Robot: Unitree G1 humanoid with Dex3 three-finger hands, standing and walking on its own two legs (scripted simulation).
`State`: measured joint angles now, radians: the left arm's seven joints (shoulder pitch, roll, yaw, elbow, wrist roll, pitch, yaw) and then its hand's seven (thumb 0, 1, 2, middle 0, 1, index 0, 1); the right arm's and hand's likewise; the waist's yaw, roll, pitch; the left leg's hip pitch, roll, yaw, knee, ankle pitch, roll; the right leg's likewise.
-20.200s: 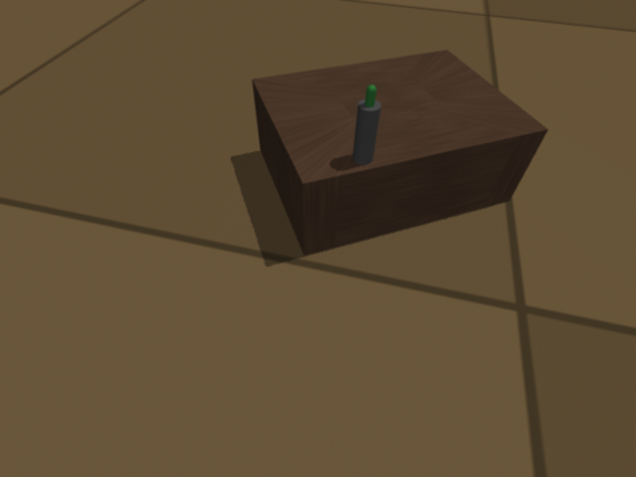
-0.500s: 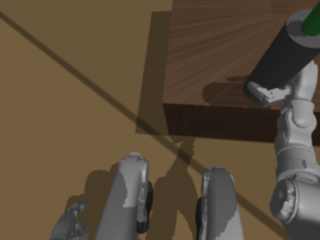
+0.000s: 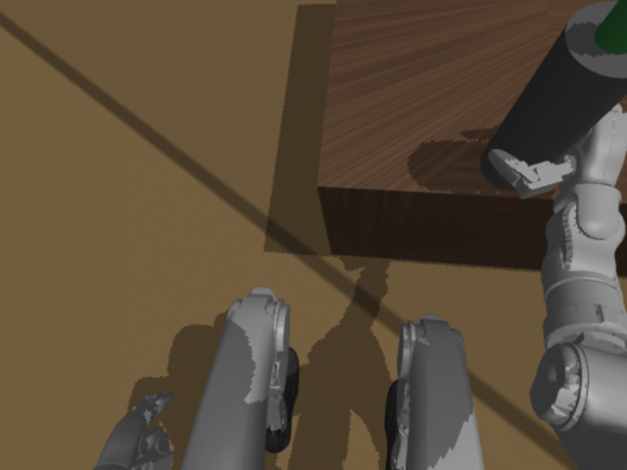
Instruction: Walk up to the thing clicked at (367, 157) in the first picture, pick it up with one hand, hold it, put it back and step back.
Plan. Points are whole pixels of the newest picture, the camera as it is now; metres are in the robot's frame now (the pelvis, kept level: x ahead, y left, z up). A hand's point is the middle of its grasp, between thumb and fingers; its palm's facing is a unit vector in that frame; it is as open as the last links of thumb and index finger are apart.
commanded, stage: lower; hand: right
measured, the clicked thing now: (565, 98) +0.51 -0.19 +0.07
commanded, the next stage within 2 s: loosen in 0.10 s
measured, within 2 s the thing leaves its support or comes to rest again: rests again in 0.36 s
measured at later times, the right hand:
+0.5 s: hand (533, 137) +0.51 -0.19 +0.00, palm faces +0.12 +0.99 -0.01, open 10.5 cm
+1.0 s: hand (555, 121) +0.52 -0.21 +0.02, palm faces +0.15 +0.99 -0.03, open 14.9 cm
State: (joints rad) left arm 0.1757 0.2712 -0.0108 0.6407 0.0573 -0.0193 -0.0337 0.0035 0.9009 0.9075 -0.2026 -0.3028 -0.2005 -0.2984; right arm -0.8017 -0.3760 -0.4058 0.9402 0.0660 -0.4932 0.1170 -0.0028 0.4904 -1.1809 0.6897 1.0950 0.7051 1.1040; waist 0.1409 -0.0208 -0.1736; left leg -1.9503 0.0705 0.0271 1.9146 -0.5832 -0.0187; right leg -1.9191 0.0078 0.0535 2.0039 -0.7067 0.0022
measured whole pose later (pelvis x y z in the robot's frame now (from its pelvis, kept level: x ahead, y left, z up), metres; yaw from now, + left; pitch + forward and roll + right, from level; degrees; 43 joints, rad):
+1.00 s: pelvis +0.00 +0.00 +0.00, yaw +0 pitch +35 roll +3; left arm 0.18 0.28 -0.01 0.63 0.04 0.01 -0.01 0.00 0.92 0.89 -0.20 -0.30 -0.21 -0.30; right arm -0.82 -0.42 -0.44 0.88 0.07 -0.43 0.13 -0.01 0.38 -0.28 0.35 0.32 0.35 0.33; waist 0.14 -0.02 -0.16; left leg -1.95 0.07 0.03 1.93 -0.59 -0.02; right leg -1.92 0.01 0.06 2.01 -0.71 0.01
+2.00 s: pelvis +0.08 +0.00 +0.27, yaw +0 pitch +12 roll +3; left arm 0.33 0.23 -0.02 0.63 -0.05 0.07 0.10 0.01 0.91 0.90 -0.20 -0.30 -0.20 -0.29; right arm -0.13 -0.33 -0.19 0.70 0.02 0.02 -0.14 -0.01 0.53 -0.06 0.06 0.05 0.06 0.06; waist 0.07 0.00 -0.07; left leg -0.64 0.01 0.04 0.79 -0.35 -0.02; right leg -0.62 -0.05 0.01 0.88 -0.47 0.00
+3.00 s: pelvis +0.09 +0.01 +0.30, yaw -1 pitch +0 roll +0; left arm 0.24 0.31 0.02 0.85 0.05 0.02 0.02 0.01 0.91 0.90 -0.20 -0.30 -0.20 -0.30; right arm 0.25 -0.33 -0.02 0.80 -0.04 0.00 -0.02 0.00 0.57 -0.03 0.06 0.04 0.06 0.05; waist 0.01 0.00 -0.01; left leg -0.30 0.04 0.04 0.60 -0.29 -0.01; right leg -0.23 -0.02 0.00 0.59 -0.35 0.02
